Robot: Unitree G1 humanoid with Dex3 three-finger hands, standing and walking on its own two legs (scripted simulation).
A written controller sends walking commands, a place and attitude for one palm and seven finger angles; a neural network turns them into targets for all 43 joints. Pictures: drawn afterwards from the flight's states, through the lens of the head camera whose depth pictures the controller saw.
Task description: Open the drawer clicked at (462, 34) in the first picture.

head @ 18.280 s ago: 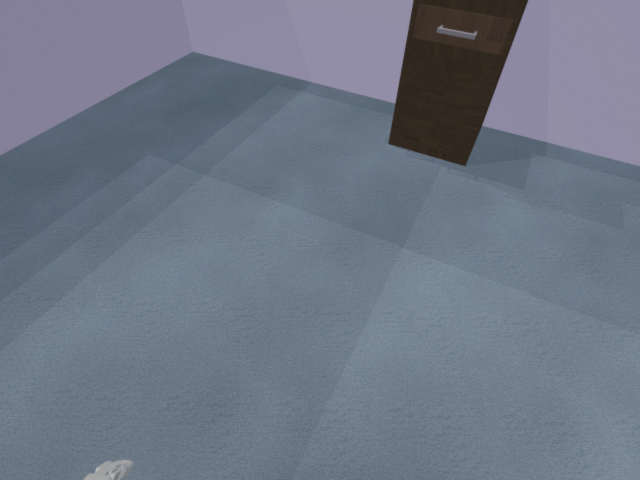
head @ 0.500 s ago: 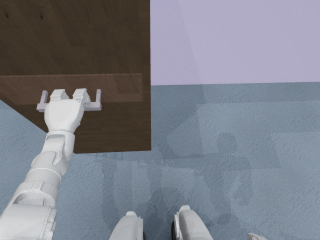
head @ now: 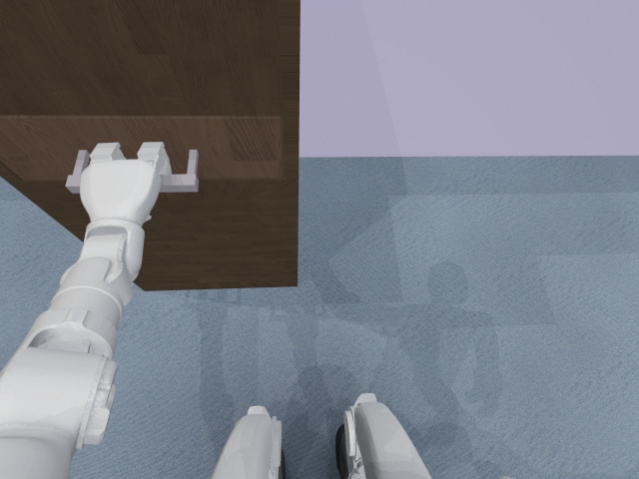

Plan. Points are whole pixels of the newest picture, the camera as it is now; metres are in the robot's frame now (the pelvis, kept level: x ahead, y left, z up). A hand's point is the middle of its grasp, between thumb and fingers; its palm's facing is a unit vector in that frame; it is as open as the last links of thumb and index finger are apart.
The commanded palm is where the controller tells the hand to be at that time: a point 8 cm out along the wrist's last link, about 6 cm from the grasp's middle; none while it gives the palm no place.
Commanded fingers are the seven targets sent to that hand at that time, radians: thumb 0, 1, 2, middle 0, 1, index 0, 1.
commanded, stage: open the thumb to release the handle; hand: left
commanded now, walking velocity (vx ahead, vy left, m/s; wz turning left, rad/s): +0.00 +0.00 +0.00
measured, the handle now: (136, 171) +0.51 +0.23 -0.02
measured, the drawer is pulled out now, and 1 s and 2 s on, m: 0.00 0.00 0.00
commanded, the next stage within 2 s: lift the hand off the handle in 0.32 s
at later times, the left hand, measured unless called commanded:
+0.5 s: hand (138, 210) +0.47 +0.24 -0.04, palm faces -0.04 +0.00 -1.00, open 13.3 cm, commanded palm +0.47 +0.22 +0.01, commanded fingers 0.00 -0.50 0.30 -0.30 -1.20 -0.30 -1.20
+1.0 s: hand (136, 207) +0.47 +0.24 -0.04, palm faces -0.08 -0.01 -1.00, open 13.4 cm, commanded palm +0.47 +0.22 +0.03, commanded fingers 0.00 -0.50 0.30 -0.30 -1.20 -0.30 -1.20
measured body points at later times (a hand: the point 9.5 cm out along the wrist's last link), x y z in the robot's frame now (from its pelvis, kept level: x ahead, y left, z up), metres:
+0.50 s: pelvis -0.05 -0.01 -0.03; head +0.11 +0.01 +0.39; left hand +0.46 +0.23 +0.01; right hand -0.05 -0.28 -0.15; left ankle +0.00 +0.09 -0.63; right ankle +0.03 -0.11 -0.63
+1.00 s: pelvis -0.03 +0.00 -0.01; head +0.12 +0.02 +0.41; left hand +0.47 +0.23 +0.02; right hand +0.00 -0.27 -0.13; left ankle +0.00 +0.09 -0.63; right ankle +0.03 -0.11 -0.63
